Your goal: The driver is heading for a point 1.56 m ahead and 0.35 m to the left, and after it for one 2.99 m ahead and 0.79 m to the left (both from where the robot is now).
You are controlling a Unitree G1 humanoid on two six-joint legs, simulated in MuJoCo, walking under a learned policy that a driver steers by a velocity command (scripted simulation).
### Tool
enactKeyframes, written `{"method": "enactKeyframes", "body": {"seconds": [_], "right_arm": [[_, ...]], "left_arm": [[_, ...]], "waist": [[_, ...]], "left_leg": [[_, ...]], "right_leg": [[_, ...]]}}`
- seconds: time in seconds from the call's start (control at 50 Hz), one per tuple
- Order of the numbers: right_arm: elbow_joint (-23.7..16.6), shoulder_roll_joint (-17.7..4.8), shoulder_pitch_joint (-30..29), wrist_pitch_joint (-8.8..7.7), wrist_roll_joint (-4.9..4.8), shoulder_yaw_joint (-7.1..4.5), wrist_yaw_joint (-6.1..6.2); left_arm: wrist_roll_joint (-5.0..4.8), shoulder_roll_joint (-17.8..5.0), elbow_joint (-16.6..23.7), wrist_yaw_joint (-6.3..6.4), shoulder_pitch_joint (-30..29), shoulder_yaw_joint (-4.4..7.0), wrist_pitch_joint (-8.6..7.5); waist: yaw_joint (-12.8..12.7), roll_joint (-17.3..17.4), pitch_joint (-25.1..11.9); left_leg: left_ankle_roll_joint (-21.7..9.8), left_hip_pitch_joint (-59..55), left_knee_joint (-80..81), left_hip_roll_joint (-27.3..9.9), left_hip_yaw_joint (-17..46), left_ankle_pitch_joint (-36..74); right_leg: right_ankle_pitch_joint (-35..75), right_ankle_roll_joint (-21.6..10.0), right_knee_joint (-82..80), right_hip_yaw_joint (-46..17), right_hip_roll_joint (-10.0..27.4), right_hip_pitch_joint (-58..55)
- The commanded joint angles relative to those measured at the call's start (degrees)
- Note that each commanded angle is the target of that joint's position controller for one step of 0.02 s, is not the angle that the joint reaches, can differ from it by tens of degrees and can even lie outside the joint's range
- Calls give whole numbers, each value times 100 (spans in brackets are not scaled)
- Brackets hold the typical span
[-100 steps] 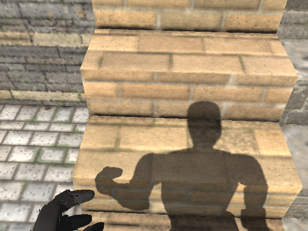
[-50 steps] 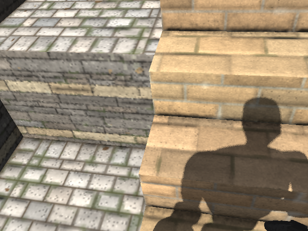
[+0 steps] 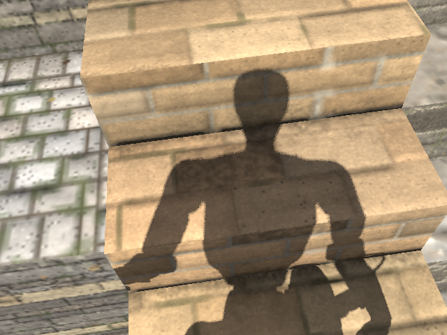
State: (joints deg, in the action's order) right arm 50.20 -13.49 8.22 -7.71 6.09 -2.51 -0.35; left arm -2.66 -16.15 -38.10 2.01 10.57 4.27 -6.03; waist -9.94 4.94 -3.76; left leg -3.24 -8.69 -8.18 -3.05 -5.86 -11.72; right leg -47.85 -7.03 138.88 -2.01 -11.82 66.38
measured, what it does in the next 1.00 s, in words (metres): climbs, turning left: right foot 0.19 m higher, then left foot 0.17 m higher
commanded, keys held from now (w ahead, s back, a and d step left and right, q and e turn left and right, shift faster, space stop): w+q+shift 0.76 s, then w+shift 0.24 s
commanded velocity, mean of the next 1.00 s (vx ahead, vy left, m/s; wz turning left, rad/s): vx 1.00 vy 0.00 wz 0.69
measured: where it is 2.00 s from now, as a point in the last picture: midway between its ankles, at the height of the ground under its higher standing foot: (243, 3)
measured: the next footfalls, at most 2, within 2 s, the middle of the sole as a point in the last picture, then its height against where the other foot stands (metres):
right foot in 0.14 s outside the picture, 0.19 m higher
left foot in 0.52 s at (249, 328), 0.17 m higher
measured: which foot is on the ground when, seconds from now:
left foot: down 0.00-0.10, up 0.12-0.50, down 0.52-0.86, up 0.88-1.00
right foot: up 0.00-0.12, down 0.14-0.44, up 0.46-0.82, down 0.84-1.00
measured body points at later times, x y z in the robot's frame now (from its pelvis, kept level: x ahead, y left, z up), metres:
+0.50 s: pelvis +0.31 -0.01 +0.29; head +0.28 +0.00 +0.74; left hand +0.41 +0.27 +0.18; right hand +0.51 -0.24 +0.22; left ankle +0.32 +0.06 -0.31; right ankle +0.15 -0.14 -0.36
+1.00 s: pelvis +0.45 -0.05 +0.47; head +0.41 -0.07 +0.91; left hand +0.36 +0.21 +0.35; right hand +0.77 -0.15 +0.43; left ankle +0.36 +0.01 -0.07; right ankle +0.56 -0.16 -0.17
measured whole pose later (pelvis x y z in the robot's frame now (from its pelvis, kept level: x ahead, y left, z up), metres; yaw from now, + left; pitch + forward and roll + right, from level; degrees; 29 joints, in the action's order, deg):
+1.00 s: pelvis +0.45 -0.05 +0.47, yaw +35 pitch +0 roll -5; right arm 36.5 -17.8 7.8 -2.3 3.6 -4.8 -1.1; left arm 2.1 -11.7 -42.8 2.1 19.4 4.0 -2.9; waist -3.1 4.1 -7.2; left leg -3.6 41.5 -99.0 7.6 7.8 -11.7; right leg -40.7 -3.2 67.2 1.1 -2.2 34.8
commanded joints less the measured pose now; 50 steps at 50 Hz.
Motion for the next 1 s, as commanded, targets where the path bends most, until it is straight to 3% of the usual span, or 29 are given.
{"method": "enactKeyframes", "body": {"seconds": [0.02,0.06,0.08,0.1,0.12,0.14,0.16,0.2,0.22,0.28,0.32,0.36,0.4,0.42,0.46,0.48,0.5,0.56,0.6,0.64,0.74,0.78,0.82,0.84,0.86,0.88,0.9,0.96,1.0], "right_arm": [[677,-434,535,-215,-264,-145,-184],[4,-1559,-1638,-556,-1036,-374,-82],[-241,-2360,-2012,-842,-1384,-608,-133],[-557,-2239,-1979,-902,-1537,-706,-249],[-661,-2206,-1893,-677,-1220,-783,-358],[-795,-1206,-1945,-529,-577,-580,-331],[-1282,-518,289,-367,-855,-553,-534],[-1603,391,-991,-426,-466,-105,-371],[-1493,282,-1151,-402,-635,-86,-315],[-1858,402,-1609,224,-868,-15,-166],[-2354,934,-1570,390,-717,251,-12],[-2242,189,-482,739,-615,72,97],[-1588,-933,2094,860,-615,-324,90],[-1695,-1119,1963,820,-491,-425,182],[-1620,-1021,1295,705,-837,-484,127],[-1683,-1004,-491,726,-863,-437,254],[-1857,-977,-1238,699,-619,-329,446],[-672,305,440,682,-466,31,315],[-611,-92,681,415,-537,-14,202],[-907,-533,411,201,-355,-210,198],[-391,-883,1884,133,-452,-487,205],[-933,-1187,514,290,-556,-552,316],[-919,-1139,275,219,-835,-546,165],[-833,-1117,274,116,-842,-547,32],[-1019,-778,-118,132,-779,-492,-177],[-1746,-303,-842,146,-535,-356,-241],[-2054,-92,-1075,154,-179,-252,-245],[-2132,272,-334,375,-119,101,-130],[-2000,149,-80,636,-302,117,-65]], "left_arm": [[440,826,1420,-202,-1529,-621,-86],[434,11,643,-287,946,-388,284],[378,-462,340,-157,1919,-190,391],[532,-1123,-108,21,2893,125,435],[640,-1431,-45,175,2224,296,350],[403,-945,17,106,1103,278,335],[540,-1800,-391,201,1029,412,238],[554,-39,-1289,-101,2029,3,166],[691,500,-1335,-107,1765,-177,65],[973,266,-1666,-34,2006,-150,-42],[787,243,-1687,-260,1282,-219,-124],[605,-153,-951,-265,-515,-208,-93],[135,-1742,-274,-107,-1778,185,-313],[-67,-2031,-228,-101,-1374,303,-397],[81,-1366,-91,-340,-1192,313,-322],[274,-562,254,-524,-565,207,-237],[554,-179,981,-617,-306,-51,-196],[1002,1073,1144,-420,-641,-788,-332],[985,944,1002,-224,-276,-827,-322],[739,367,1595,-173,-1179,-695,-156],[711,796,2553,-147,-2910,-827,-10],[557,986,2547,-300,-2075,-962,151],[231,424,1577,-211,76,-477,297],[182,55,1125,-95,1173,-197,326],[485,-669,620,-69,2122,55,309],[599,-1063,807,35,1263,193,414],[386,-304,1120,6,-37,-9,410],[444,810,309,-14,-543,-237,102],[556,836,-244,-32,-192,-229,9]], "waist": [[-139,-74,699],[-1900,551,-356],[-2360,289,-1008],[-2553,-919,-1793],[-2185,-2315,-1386],[-1114,-2361,-638],[747,-3128,-2566],[341,-1543,-1522],[404,-736,-745],[408,-721,-133],[1358,-731,686],[2462,-1054,527],[3697,-1449,-861],[3575,-1269,-1203],[2947,-346,-1257],[1564,1612,-594],[759,2059,-1001],[656,-668,-584],[526,-1123,-185],[759,-669,-72],[1541,-1275,423],[891,-755,-388],[101,-10,-1071],[-514,-430,-1543],[-838,-2119,-1728],[-518,-4045,-1297],[62,-2646,-614],[1178,-997,411],[1420,-615,594]], "left_leg": [[-44,439,489,-977,-1273,8933],[-266,4804,671,-550,-1641,13355],[-284,4728,-407,-988,-925,14203],[491,4712,-2896,-464,-217,15541],[563,4393,-6931,247,330,9047],[246,4718,-9573,1273,664,598],[-24,8086,-12361,1784,2355,-438],[-548,8566,-11573,993,1703,-639],[-495,9041,-10794,770,1255,-945],[-621,8951,-12890,872,566,-2161],[-871,8372,-11827,649,586,-2046],[-887,4986,-10070,1055,75,-1080],[-451,1197,-8943,1306,-325,-492],[-563,1516,-7801,1212,146,-820],[-551,1380,-3748,1131,642,577],[-1578,2242,-2146,1089,2498,-136],[-2432,1905,-1917,126,4977,-499],[-1343,3691,-2639,1402,2657,-511],[-1405,3145,-2105,1159,2195,1266],[-1999,4137,-844,177,4249,200],[-1564,2033,-774,-85,4526,-1381],[-1225,4768,605,2,3189,-388],[-1392,5121,-7,-68,2615,3801],[-1382,4265,-1832,-18,2463,5587],[-1138,4868,-4363,830,2098,3733],[-710,5796,-6938,1326,1650,71],[-506,6026,-8694,1180,2200,115],[6,5954,-9979,608,1871,-80],[254,5965,-10314,662,1697,-223]], "right_leg": [[-156,-58,-1281,1154,388,1743],[2188,78,-2924,1654,-63,-5178],[3166,185,-4297,1337,330,-7015],[3954,-84,-6601,865,277,-8732],[4452,-457,-9787,-388,878,-8209],[4680,-1026,-11688,-1073,1437,-7089],[7564,-1310,-9390,-2218,2846,-10624],[7695,140,-9164,-595,2254,-10477],[7923,509,-9748,-412,2389,-10215],[8909,131,-11177,80,3020,-9001],[7008,542,-12281,1149,2698,-6788],[9506,703,-13513,2558,2192,-4067],[13584,271,-12498,2463,2096,-3130],[14803,205,-11491,1938,2292,-4447],[11085,105,-8356,1367,1986,-5388],[5402,591,-5085,911,635,-3865],[4332,618,-2318,-610,232,-1847],[4345,191,-2185,-718,1161,-1939],[3423,360,-2050,-361,1099,-1112],[2221,577,-1049,-508,999,-1126],[689,272,-2422,-813,1420,1267],[1022,131,-5771,23,1398,-3481],[1238,117,-5970,986,934,-6693],[1214,126,-7064,678,705,-6982],[-1166,-266,-9384,-2089,1265,-6979],[-3260,-620,-12118,-5871,2348,-5799],[-3477,-821,-12594,-6920,2383,-4443],[-927,-856,-11056,-4055,2324,-2818],[54,-750,-10651,-2792,2252,-2650]]}}
Velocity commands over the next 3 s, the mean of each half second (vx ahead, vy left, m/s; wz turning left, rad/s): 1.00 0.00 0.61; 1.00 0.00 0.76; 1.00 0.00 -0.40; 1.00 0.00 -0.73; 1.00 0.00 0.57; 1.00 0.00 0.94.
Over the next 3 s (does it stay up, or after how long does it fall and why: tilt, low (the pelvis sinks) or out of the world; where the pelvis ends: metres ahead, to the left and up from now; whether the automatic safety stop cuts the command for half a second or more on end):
stays up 1.33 -0.21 0.52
